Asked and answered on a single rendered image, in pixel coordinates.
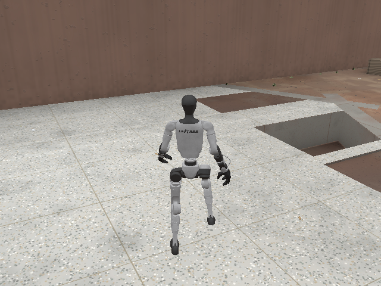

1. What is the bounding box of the robot left forearm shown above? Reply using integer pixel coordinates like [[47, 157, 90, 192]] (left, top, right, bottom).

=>
[[158, 143, 166, 158]]

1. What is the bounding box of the right robot shin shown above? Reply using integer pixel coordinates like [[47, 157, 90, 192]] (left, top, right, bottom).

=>
[[204, 179, 213, 218]]

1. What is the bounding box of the robot right upper arm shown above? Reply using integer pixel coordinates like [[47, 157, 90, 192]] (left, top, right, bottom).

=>
[[202, 120, 218, 155]]

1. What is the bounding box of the robot left thigh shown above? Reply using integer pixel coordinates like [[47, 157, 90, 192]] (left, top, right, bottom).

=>
[[170, 167, 182, 215]]

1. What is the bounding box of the robot left upper arm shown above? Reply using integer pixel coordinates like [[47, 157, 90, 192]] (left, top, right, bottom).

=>
[[160, 120, 177, 152]]

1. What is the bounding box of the right robot hand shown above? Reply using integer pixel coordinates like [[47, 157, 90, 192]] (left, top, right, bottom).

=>
[[217, 169, 231, 186]]

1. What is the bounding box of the left robot hand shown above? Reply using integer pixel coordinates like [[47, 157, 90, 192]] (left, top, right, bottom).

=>
[[158, 154, 172, 163]]

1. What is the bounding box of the robot right forearm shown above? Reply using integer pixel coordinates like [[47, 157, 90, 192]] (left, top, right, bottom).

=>
[[214, 145, 228, 173]]

